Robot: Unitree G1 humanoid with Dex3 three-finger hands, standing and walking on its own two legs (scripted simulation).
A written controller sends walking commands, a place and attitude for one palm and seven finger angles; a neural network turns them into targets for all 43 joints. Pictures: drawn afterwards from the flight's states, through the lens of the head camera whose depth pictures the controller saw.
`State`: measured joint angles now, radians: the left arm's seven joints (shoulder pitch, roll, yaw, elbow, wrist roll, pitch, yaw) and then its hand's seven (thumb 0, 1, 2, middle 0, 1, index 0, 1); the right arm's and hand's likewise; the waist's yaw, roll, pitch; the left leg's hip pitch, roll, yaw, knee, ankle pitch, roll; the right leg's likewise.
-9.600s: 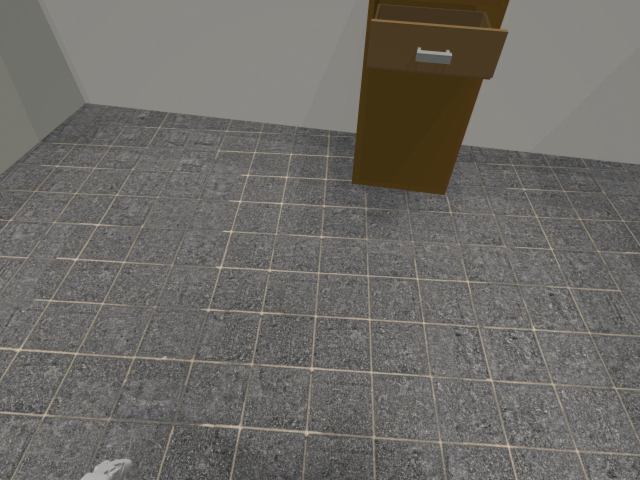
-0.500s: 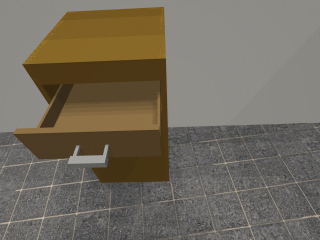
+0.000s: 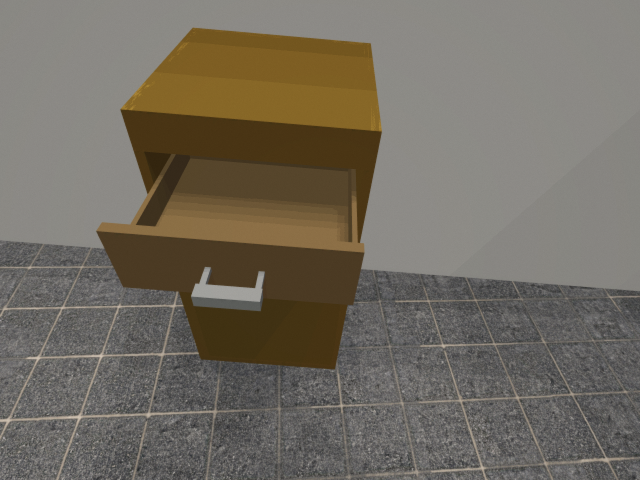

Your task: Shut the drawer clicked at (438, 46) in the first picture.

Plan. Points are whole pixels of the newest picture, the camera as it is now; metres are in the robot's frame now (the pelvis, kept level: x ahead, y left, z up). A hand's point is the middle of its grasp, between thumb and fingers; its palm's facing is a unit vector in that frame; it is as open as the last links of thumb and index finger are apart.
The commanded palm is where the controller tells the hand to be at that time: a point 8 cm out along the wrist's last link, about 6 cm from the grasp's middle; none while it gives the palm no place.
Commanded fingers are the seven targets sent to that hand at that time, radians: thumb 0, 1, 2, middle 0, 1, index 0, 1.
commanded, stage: come to a stop and stand still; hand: left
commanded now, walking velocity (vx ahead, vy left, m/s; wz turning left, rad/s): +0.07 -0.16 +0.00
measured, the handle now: (231, 286) +0.40 +0.17 -0.02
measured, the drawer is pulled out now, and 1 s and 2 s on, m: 0.21 0.21 0.21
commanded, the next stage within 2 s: look again from close up in 0.74 s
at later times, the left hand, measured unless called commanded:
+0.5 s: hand out of the picture -0.01 +0.11 -0.18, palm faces +0.03 -0.98 -0.20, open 7.3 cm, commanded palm none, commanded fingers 0.00 0.90 0.90 -0.20 -0.30 -0.20 -0.30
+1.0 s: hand out of the picture -0.04 +0.09 -0.18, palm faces +0.06 -0.98 -0.16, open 7.4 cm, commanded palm none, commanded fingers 0.00 0.90 0.90 -0.20 -0.30 -0.20 -0.30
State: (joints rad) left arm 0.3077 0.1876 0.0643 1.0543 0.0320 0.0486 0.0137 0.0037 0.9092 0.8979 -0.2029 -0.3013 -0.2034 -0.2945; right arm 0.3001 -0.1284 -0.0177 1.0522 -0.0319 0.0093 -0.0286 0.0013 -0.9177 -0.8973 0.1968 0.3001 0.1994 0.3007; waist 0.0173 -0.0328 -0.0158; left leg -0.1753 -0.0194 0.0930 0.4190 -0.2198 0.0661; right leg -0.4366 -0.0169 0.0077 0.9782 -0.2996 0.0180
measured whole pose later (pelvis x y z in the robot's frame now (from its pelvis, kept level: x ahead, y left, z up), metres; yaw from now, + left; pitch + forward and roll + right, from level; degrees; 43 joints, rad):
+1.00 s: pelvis +0.00 -0.06 -0.01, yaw +1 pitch +0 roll -2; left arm 0.37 0.08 -0.01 1.11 0.02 -0.04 0.05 0.00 0.90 0.90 -0.21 -0.30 -0.21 -0.30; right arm 0.27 -0.18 -0.02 1.06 -0.01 -0.01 -0.03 0.01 -0.93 -0.90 0.19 0.30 0.20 0.30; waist -0.01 0.06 0.02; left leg -0.26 0.06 0.02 0.57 -0.32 0.00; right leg -0.17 0.06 -0.09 0.47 -0.30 -0.05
